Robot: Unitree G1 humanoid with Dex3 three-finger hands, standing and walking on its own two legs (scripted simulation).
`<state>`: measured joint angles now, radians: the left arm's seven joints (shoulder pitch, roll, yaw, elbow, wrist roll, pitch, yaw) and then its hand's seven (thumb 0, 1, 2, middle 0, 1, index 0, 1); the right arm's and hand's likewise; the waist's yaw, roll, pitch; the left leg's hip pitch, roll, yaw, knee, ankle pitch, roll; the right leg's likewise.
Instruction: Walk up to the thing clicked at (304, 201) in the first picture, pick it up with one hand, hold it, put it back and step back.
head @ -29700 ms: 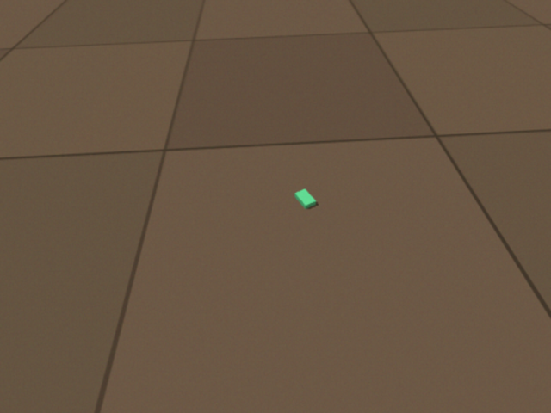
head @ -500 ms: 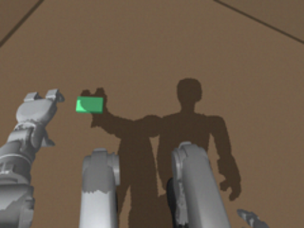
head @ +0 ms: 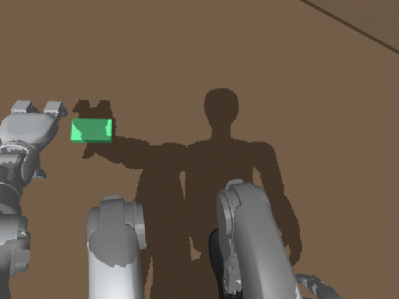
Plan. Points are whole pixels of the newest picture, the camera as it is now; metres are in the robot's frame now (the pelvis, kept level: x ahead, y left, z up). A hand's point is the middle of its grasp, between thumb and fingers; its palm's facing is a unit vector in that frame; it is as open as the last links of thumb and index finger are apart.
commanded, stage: rise first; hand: left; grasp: from above
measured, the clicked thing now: (92, 130) +0.52 +0.23 -0.33
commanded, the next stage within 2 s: none
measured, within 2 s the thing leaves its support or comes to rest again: neither
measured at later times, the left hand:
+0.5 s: hand (52, 139) +0.46 +0.28 -0.20, palm faces -0.47 -0.02 -0.88, open 14.0 cm
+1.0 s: hand (55, 138) +0.46 +0.28 -0.21, palm faces -0.47 -0.02 -0.88, open 13.6 cm
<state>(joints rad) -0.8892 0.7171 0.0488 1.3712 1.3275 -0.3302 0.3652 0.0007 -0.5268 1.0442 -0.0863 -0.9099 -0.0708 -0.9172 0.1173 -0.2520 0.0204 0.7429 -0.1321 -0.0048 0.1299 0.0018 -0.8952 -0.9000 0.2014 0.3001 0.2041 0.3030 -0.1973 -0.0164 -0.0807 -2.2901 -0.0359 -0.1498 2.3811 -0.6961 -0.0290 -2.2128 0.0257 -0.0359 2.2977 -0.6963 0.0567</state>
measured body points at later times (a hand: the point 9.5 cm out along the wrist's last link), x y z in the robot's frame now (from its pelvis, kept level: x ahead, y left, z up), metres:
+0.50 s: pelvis +0.01 +0.00 -0.01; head +0.26 +0.07 +0.35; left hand +0.48 +0.28 -0.15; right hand +0.06 -0.28 -0.12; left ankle +0.07 +0.13 -0.31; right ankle +0.10 -0.14 -0.31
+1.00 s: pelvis +0.00 +0.00 -0.02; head +0.25 +0.08 +0.34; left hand +0.48 +0.28 -0.16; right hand +0.05 -0.28 -0.12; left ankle +0.07 +0.13 -0.31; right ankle +0.10 -0.14 -0.31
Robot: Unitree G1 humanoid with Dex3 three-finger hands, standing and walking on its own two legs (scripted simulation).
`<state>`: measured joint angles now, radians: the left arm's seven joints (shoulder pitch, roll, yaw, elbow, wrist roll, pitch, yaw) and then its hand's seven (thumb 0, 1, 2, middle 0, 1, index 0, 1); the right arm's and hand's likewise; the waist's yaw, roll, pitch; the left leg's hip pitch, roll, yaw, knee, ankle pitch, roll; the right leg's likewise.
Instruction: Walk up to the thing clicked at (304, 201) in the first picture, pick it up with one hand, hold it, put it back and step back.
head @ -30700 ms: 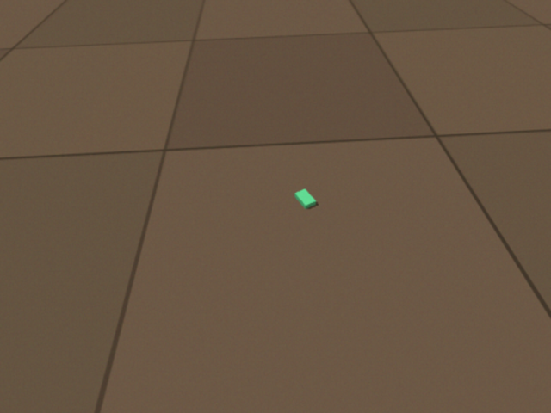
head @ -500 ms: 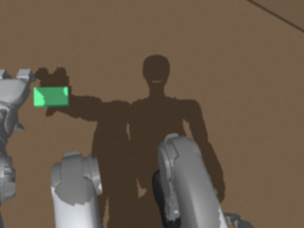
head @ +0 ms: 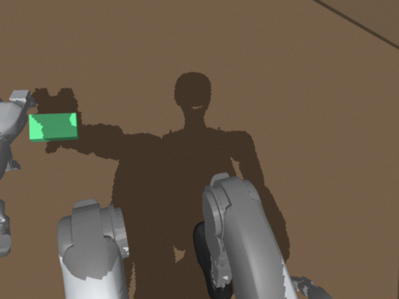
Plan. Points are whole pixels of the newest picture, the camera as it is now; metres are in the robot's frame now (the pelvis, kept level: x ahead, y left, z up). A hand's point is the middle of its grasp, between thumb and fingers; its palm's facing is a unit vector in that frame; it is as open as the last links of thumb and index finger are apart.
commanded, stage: rise first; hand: left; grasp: from above
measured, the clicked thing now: (54, 127) +0.51 +0.25 -0.31
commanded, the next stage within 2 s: approach in 1.34 s
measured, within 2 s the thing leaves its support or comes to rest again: neither
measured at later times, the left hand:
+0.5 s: hand (12, 129) +0.47 +0.30 -0.19, palm faces -0.46 -0.03 -0.89, open 12.9 cm
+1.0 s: hand (9, 131) +0.47 +0.30 -0.18, palm faces -0.47 -0.02 -0.88, open 12.4 cm
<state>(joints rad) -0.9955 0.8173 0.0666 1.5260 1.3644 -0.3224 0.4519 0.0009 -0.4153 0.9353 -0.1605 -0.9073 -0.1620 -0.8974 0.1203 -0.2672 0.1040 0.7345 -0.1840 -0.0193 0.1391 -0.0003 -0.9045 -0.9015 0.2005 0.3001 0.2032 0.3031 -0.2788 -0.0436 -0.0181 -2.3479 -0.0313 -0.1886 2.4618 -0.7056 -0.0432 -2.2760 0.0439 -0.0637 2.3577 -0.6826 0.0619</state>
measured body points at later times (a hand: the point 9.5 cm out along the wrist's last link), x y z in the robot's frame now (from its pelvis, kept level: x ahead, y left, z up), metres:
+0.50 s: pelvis +0.00 +0.01 +0.00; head +0.26 +0.10 +0.36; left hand +0.49 +0.29 -0.14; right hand +0.04 -0.26 -0.09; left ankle +0.07 +0.13 -0.28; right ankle +0.10 -0.13 -0.28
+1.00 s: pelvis +0.00 +0.01 +0.01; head +0.24 +0.10 +0.37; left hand +0.49 +0.30 -0.13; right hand +0.04 -0.26 -0.08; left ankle +0.07 +0.13 -0.28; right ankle +0.10 -0.13 -0.28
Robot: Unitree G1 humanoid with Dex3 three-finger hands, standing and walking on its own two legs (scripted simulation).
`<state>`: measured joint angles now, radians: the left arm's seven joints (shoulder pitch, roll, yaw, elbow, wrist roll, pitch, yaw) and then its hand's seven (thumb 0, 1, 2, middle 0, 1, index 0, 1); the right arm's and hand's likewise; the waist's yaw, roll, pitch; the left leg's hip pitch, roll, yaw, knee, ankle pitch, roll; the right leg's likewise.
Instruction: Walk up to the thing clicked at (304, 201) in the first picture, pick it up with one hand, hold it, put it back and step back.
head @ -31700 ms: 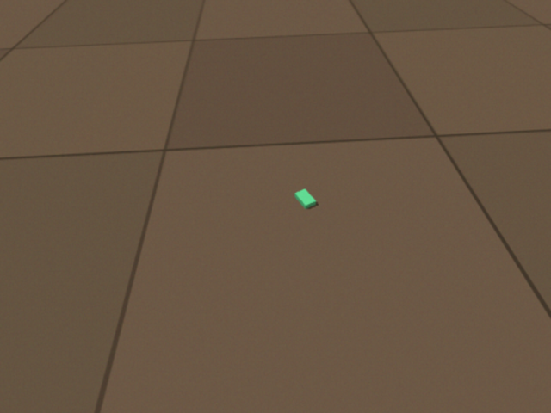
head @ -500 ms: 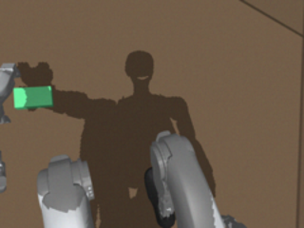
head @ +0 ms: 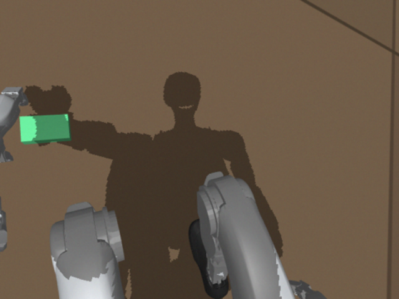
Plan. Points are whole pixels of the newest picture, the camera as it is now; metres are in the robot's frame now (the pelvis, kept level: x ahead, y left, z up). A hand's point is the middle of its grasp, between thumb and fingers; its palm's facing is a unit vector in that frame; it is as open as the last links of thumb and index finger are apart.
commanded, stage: rise first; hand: left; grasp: from above
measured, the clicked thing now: (46, 129) +0.51 +0.25 -0.31
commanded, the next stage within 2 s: approach in 0.34 s
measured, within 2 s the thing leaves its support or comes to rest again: neither
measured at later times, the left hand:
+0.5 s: hand (1, 133) +0.47 +0.30 -0.18, palm faces -0.47 -0.02 -0.88, open 11.7 cm
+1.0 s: hand (37, 109) +0.51 +0.24 -0.18, palm faces -0.43 -0.01 -0.90, open 11.5 cm
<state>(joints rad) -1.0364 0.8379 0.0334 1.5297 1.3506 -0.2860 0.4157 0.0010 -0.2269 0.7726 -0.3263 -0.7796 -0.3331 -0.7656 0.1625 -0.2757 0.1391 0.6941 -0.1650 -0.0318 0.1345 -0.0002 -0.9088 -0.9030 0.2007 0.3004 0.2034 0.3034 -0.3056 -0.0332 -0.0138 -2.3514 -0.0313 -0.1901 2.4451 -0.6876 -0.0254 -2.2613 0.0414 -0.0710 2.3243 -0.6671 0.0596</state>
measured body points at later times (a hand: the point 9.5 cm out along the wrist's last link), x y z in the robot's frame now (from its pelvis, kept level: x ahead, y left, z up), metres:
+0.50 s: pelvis +0.00 +0.00 +0.00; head +0.25 +0.10 +0.37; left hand +0.49 +0.30 -0.13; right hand +0.05 -0.26 -0.09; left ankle +0.07 +0.13 -0.29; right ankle +0.11 -0.13 -0.29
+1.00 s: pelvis +0.00 +0.00 +0.00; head +0.26 +0.07 +0.36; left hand +0.53 +0.24 -0.13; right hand +0.01 -0.26 -0.08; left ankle +0.07 +0.13 -0.29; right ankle +0.11 -0.13 -0.29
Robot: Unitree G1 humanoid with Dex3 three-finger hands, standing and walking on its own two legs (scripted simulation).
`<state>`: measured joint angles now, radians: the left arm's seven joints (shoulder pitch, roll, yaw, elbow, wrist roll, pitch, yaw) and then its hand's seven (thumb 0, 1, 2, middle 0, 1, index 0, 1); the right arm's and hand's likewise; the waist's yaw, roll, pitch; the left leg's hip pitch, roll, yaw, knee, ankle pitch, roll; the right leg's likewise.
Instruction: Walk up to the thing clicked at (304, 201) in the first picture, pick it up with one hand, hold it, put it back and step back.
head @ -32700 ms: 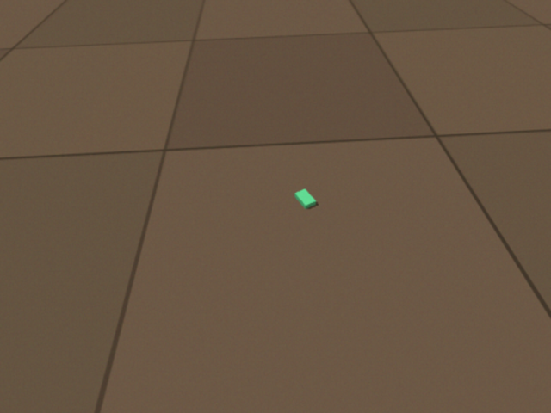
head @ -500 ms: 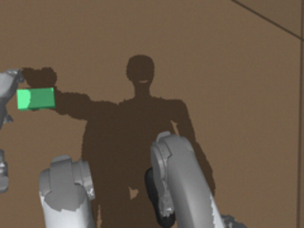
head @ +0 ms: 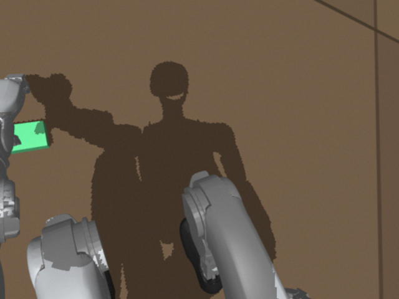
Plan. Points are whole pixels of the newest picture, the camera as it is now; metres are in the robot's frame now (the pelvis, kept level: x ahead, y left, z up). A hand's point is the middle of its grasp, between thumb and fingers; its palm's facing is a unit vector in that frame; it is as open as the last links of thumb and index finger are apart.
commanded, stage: approach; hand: left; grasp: from above
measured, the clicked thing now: (21, 138) +0.51 +0.26 -0.32
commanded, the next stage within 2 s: close in in 0.16 s
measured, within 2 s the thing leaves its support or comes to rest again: neither
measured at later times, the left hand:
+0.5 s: hand out of the picture +0.50 +0.27 -0.19, palm faces -0.49 -0.01 -0.87, open 11.4 cm
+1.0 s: hand (14, 136) +0.50 +0.26 -0.26, palm faces -0.46 -0.03 -0.89, open 12.5 cm
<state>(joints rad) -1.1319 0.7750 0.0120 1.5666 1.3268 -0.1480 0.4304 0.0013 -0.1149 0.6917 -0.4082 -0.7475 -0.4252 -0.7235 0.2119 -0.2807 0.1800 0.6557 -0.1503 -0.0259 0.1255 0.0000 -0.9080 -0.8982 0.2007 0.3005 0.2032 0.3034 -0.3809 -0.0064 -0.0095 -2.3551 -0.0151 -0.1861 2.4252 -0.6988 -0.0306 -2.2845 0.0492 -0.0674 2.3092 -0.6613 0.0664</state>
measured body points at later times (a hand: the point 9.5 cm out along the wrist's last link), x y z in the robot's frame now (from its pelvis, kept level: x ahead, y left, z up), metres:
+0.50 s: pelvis +0.00 +0.01 +0.00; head +0.26 +0.11 +0.35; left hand +0.52 +0.27 -0.14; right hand +0.04 -0.26 -0.07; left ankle +0.07 +0.13 -0.29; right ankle +0.11 -0.13 -0.29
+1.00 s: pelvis +0.00 +0.01 -0.02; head +0.29 +0.11 +0.31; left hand +0.52 +0.25 -0.21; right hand +0.00 -0.24 -0.07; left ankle +0.07 +0.13 -0.29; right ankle +0.11 -0.13 -0.29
